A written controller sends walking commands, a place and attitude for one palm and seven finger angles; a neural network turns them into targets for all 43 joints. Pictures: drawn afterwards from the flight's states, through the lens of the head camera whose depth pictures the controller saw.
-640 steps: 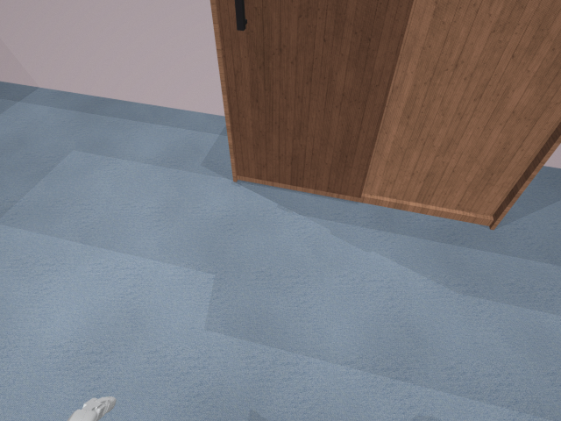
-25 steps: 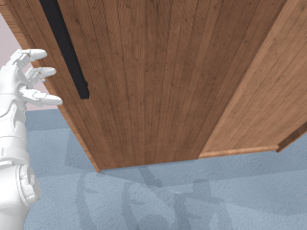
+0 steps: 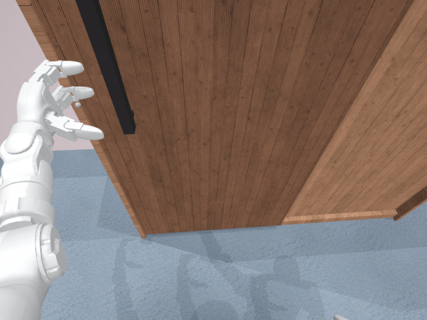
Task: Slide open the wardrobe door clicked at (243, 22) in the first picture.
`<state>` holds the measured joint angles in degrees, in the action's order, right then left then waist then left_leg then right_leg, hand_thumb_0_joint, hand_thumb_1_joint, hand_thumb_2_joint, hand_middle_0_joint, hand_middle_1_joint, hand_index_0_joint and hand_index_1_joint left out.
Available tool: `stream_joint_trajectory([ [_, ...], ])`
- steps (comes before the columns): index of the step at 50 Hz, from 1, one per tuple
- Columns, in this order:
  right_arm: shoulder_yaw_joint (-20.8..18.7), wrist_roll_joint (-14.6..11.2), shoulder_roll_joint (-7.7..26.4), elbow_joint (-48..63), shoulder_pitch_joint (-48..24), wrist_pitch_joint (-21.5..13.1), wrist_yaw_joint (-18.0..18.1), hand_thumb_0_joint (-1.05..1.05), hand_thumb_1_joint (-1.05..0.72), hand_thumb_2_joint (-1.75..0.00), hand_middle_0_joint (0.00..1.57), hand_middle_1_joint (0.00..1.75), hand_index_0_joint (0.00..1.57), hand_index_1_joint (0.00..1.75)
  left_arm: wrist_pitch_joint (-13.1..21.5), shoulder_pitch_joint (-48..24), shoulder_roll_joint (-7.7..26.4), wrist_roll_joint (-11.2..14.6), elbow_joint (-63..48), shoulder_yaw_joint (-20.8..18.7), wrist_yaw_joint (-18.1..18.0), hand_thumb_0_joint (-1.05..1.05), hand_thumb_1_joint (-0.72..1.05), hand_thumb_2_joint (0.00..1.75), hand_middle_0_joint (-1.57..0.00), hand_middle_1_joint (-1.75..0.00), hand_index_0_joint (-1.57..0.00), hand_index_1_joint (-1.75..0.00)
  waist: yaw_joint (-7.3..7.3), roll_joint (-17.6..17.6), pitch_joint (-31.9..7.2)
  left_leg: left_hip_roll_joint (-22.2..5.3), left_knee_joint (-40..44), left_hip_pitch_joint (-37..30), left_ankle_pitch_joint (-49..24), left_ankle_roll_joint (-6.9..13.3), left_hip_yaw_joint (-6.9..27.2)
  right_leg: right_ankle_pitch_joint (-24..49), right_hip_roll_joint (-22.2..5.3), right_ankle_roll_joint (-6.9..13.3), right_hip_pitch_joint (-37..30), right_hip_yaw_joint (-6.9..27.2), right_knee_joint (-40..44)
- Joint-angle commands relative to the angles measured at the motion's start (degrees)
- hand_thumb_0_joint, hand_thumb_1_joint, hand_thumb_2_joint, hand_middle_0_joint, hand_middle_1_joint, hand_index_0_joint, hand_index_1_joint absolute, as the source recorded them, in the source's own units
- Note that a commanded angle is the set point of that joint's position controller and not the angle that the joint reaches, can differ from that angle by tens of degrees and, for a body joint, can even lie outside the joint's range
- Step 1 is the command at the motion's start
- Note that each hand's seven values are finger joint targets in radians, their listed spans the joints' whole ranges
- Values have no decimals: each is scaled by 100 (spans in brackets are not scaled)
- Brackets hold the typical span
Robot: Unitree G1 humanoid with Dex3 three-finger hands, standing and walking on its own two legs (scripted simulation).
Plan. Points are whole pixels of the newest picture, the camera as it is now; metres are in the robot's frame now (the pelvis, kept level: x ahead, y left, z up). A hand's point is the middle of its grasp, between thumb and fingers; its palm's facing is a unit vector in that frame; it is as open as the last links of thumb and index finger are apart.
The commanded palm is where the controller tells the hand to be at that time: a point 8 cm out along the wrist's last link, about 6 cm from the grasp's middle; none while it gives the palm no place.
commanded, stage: move the hooked fingers beside the handle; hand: left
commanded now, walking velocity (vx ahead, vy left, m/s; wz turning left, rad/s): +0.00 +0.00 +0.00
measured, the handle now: (111, 62) +0.53 +0.19 +0.20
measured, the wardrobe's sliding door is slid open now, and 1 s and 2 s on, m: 0.00 0.00 0.00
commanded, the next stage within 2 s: feel for the door with the fingertips in 0.10 s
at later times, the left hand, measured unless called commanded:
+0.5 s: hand (99, 109) +0.45 +0.21 +0.15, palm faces +0.04 -1.00 +0.02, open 14.0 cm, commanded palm +0.42 +0.25 +0.15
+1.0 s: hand (110, 98) +0.48 +0.19 +0.15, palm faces +0.06 -1.00 -0.01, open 14.0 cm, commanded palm +0.45 +0.24 +0.15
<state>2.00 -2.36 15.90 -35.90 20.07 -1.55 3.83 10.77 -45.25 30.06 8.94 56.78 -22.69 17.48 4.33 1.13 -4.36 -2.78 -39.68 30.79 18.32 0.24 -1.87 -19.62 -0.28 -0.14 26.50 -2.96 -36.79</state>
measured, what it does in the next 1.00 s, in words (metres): stands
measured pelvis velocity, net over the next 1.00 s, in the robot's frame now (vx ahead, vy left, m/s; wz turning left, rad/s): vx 0.00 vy -0.01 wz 0.00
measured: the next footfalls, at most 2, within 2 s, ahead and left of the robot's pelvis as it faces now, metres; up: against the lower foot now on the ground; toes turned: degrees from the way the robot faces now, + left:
none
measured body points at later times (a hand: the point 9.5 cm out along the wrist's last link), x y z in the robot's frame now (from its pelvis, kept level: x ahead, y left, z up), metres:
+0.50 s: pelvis +0.00 +0.00 +0.00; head +0.04 +0.00 +0.45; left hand +0.44 +0.26 +0.15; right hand +0.06 -0.28 -0.11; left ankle +0.01 +0.11 -0.72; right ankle -0.02 -0.12 -0.72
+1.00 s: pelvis +0.00 -0.01 +0.00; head +0.05 -0.01 +0.45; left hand +0.47 +0.25 +0.16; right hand +0.04 -0.28 -0.12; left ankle +0.01 +0.11 -0.72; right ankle -0.02 -0.12 -0.72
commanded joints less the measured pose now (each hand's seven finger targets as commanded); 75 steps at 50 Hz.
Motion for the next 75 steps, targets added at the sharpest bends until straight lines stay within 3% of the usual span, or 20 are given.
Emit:
stream_joint_trajectory([
  [1, -340, -43, 939, 500, 359, -146, 107, 0, -90, -90, 20, 30, 20, 30, 148, -2211, 1333, 288, -995, -73, 208, 0, -50, 30, -30, -120, -30, -120, 25, 136, -1777, 140, 365, -1516, -1785, 179, 229, 2137, 221, 100, -393, 40, 377],
  [3, -345, -42, 982, 499, 414, -113, 128, 0, -90, -90, 20, 30, 20, 30, -33, -2184, 1516, 306, -759, -221, 235, 0, -50, 30, -30, -120, -30, -120, 8, -111, -1529, 167, 435, -1211, -1505, 201, 190, 2081, 194, 74, -439, 54, 422],
  [8, -349, -4, 950, 509, 453, -91, 123, 0, -90, -90, 20, 30, 20, 30, 188, -2598, 1770, 140, -1235, -312, 79, 0, -50, 30, -30, -120, -30, -120, 36, 213, -1645, 187, 404, -1273, -1425, 202, 212, 1875, 183, 77, -347, 115, 404],
  [13, -378, -1, 911, 432, 429, -163, 119, 0, -90, -90, 20, 30, 20, 30, 564, -2903, 1558, 252, -1670, -208, 75, 0, -50, 30, -30, -120, -30, -120, 104, 533, -2253, 178, 301, -1758, -1547, 188, 236, 1929, 226, 89, -388, 151, 355],
  [16, -390, -19, 889, 366, 394, -196, 120, 0, -90, -90, 20, 30, 20, 30, 452, -2736, 1153, 276, -1549, 91, 112, 0, -50, 30, -30, -120, -30, -120, 131, 692, -2085, 166, 306, -1818, -1563, 176, 242, 1867, 222, 99, -202, 100, 379],
  [19, -366, -25, 905, 365, 388, -181, 95, 0, -90, -90, 20, 30, 20, 30, 137, -2536, 1020, 239, -1176, 172, 8, 0, -50, 30, -30, -120, -30, -120, 100, 430, -1636, 170, 418, -1473, -1300, 174, 268, 1630, 208, 95, -114, 42, 436],
  [22, -361, -9, 907, 444, 380, -176, 84, 0, -90, -90, 20, 30, 20, 30, -12, -2492, 1189, 220, -1140, -44, -188, 0, -50, 30, -30, -120, -30, -120, 29, 114, -1636, 188, 450, -1272, -1290, 198, 225, 1739, 187, 75, -346, 61, 435],
  [31, -386, 16, 824, 450, 323, -216, 8, 0, -90, -90, 20, 30, 20, 30, 401, -2695, 968, 27, -1723, 43, -641, 0, -50, 30, -30, -120, -30, -120, 41, 283, -2035, 178, 356, -1621, -1590, 170, 205, 1947, 215, 91, -422, 109, 325],
  [34, -364, 13, 826, 344, 348, -211, 40, 0, -90, -90, 20, 30, 20, 30, 341, -3122, 935, -67, -1305, 177, -621, 0, -50, 30, -30, -120, -30, -120, 178, 204, -1655, 184, 399, -1430, -1216, 184, 223, 1670, 196, 74, -216, 120, 405],
  [37, -349, 22, 850, 274, 392, -205, 83, 0, -90, -90, 20, 30, 20, 30, 368, -3368, 1164, -112, -1119, 90, -606, 0, -50, 30, -30, -120, -30, -120, 210, 217, -1741, 199, 386, -1404, -1249, 202, 233, 1731, 173, 71, -261, 152, 413],
  [40, -363, 52, 830, 278, 464, -236, 65, 0, -90, -90, 20, 30, 20, 30, 455, -3298, 976, -54, -1152, 141, -550, 0, -50, 30, -30, -120, -30, -120, 152, 403, -2174, 207, 287, -1716, -1669, 178, 255, 2006, 194, 103, -322, 127, 314],
  [45, -366, 48, 858, 259, 561, -174, 42, 0, -90, -90, 20, 30, 20, 30, 356, -3066, 852, -23, -560, 222, -434, 0, -50, 30, -30, -120, -30, -120, 196, 47, -1828, 200, 301, -1365, -1575, 191, 214, 2041, 189, 75, -305, 96, 335],
  [52, -413, 66, 870, 293, 625, -89, 16, 0, -90, -90, 20, 30, 20, 30, 453, -3119, 1265, -80, -865, -137, -580, 0, -50, 30, -30, -120, -30, -120, 101, 110, -2125, 190, 250, -1441, -1832, 196, 173, 2300, 208, 59, -448, 141, 278],
  [55, -422, 84, 855, 278, 653, -79, 9, 0, -90, -90, 20, 30, 20, 30, 526, -3353, 1150, -124, -996, -6, -622, 0, -50, 30, -30, -120, -30, -120, 200, 196, -2091, 198, 230, -1455, -1801, 211, 173, 2234, 215, 52, -382, 138, 285],
  [57, -412, 73, 883, 238, 659, -50, 21, 0, -90, -90, 20, 30, 20, 30, 488, -3246, 1405, -162, -795, -174, -628, 0, -50, 30, -30, -120, -30, -120, 160, 223, -1999, 191, 268, -1356, -1683, 202, 165, 2171, 211, 51, -369, 160, 312],
  [60, -415, 82, 867, 238, 689, -52, 24, 0, -90, -90, 20, 30, 20, 30, 489, -3492, 1189, -165, -872, 37, -594, 0, -50, 30, -30, -120, -30, -120, 257, 275, -2028, 190, 239, -1457, -1719, 210, 184, 2137, 215, 56, -282, 138, 314],
  [62, -402, 89, 911, 167, 743, -33, 39, 0, -90, -90, 20, 30, 20, 30, 445, -3525, 1596, -179, -590, -256, -596, 0, -50, 30, -30, -120, -30, -120, 243, 199, -1987, 184, 247, -1314, -1598, 211, 191, 2100, 207, 40, -303, 172, 344],
  [66, -404, 87, 872, 265, 684, -37, 27, 0, -90, -90, 20, 30, 20, 30, 511, -3227, 1469, -134, -699, -226, -514, 0, -50, 30, -30, -120, -30, -120, 141, 362, -2199, 196, 238, -1411, -1748, 193, 165, 2252, 209, 62, -435, 155, 286],
  [70, -394, 70, 885, 375, 636, -24, 16, 0, -90, -90, 20, 30, 20, 30, 534, -2807, 1449, -21, -830, -262, -450, 0, -50, 30, -30, -120, -30, -120, 60, 136, -2161, 204, 259, -1299, -1746, 214, 117, 2357, 219, 60, -642, 161, 298],
  [75, -393, 32, 879, 398, 556, -11, 30, 0, -90, -90, 20, 30, 20, 30, 429, -2934, 1007, -15, -893, 167, -369, 0, -50, 30, -30, -120, -30, -120, 201, 230, -1736, 177, 330, -1319, -1403, 212, 152, 1898, 216, 64, -275, 119, 391],
])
